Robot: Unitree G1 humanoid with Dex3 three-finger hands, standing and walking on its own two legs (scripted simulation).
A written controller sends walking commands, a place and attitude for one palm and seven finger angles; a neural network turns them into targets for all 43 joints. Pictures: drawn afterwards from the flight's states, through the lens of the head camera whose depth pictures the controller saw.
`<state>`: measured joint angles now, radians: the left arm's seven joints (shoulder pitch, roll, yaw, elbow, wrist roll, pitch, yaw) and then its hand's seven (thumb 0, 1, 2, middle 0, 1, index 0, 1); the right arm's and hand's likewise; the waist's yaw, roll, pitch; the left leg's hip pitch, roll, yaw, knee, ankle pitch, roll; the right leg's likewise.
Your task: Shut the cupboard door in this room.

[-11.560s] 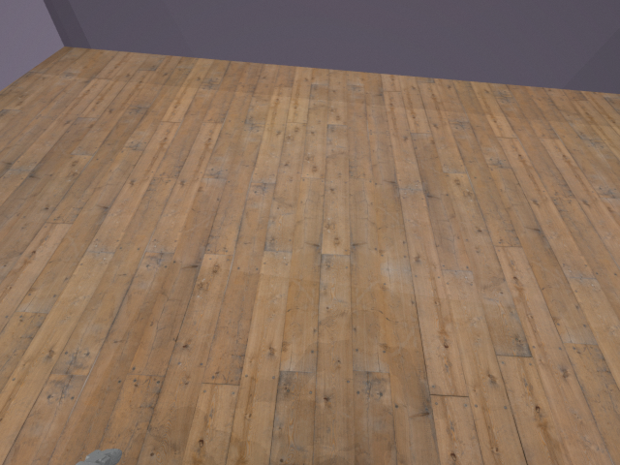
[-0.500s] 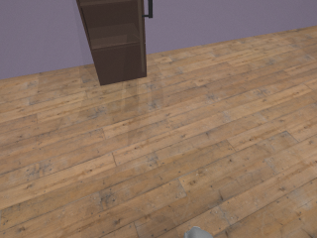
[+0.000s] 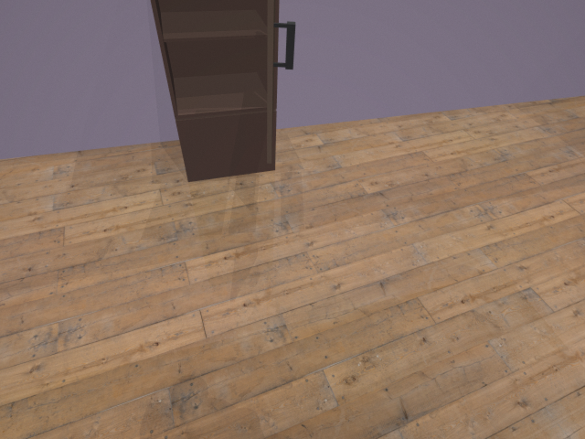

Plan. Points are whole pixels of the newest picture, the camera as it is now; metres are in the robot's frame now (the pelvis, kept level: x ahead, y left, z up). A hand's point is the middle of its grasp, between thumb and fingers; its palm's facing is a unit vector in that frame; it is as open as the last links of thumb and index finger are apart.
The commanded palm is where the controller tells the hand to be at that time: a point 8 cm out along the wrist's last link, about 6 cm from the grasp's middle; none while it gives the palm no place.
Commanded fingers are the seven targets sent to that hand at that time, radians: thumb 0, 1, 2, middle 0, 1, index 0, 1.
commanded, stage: stand and wait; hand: left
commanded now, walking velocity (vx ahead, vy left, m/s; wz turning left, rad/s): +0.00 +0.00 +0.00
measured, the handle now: (283, 46) +1.19 +0.13 +0.05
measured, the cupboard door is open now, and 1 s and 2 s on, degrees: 75 75 75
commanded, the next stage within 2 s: look at it before walking up in 0.78 s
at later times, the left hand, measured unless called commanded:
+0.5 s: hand out of the picture +0.01 +0.16 -0.18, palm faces +0.03 -0.99 -0.15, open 7.4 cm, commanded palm none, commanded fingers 0.00 0.90 0.90 -0.20 -0.30 -0.20 -0.30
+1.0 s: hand out of the picture +0.03 +0.17 -0.17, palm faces +0.01 -0.98 -0.18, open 7.4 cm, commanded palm none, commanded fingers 0.00 0.90 0.90 -0.20 -0.30 -0.20 -0.30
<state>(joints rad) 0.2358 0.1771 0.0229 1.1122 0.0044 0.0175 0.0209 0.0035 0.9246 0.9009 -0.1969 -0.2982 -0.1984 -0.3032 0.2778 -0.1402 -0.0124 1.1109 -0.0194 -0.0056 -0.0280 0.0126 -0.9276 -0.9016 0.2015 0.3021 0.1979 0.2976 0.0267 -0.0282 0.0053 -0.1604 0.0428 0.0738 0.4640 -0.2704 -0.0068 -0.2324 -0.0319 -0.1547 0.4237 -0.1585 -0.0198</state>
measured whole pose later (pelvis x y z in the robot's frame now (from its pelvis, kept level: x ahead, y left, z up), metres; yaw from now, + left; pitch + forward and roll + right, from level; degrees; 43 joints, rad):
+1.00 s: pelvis +0.03 +0.01 +0.00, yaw -2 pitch -2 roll +0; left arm 0.28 0.14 0.00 1.15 0.00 -0.01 0.04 0.01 0.91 0.90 -0.20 -0.30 -0.20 -0.30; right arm 0.31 -0.13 -0.01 1.16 -0.01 -0.02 -0.04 0.01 -0.91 -0.90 0.20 0.30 0.20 0.30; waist 0.01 0.00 0.04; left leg -0.07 0.03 0.12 0.38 -0.28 0.00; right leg -0.19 -0.03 -0.11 0.42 -0.20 -0.01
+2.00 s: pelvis +0.02 -0.01 -0.01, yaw -10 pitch -1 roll +2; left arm 0.17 0.25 0.04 1.01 0.02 0.07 -0.01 0.01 0.90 0.90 -0.20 -0.30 -0.20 -0.30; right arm 0.16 -0.23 -0.03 0.99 -0.03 0.03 -0.03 0.01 -0.90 -0.90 0.20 0.30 0.20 0.30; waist 0.02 -0.01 0.09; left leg -0.13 0.08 0.24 0.52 -0.36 -0.03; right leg -0.38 0.01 -0.02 0.73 -0.32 -0.01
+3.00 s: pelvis +0.17 -0.06 +0.00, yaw -44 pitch +1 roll -2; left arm 0.24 0.29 0.10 0.94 0.03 0.03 -0.05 0.01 0.91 0.90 -0.19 -0.30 -0.19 -0.30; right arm 0.32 -0.19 -0.02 0.93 -0.02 -0.05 -0.01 0.01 -0.90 -0.90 0.21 0.30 0.20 0.30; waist 0.02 -0.03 0.03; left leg -0.07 0.06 0.14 0.37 -0.31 0.00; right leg -0.61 -0.04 -0.01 1.17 -0.25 0.02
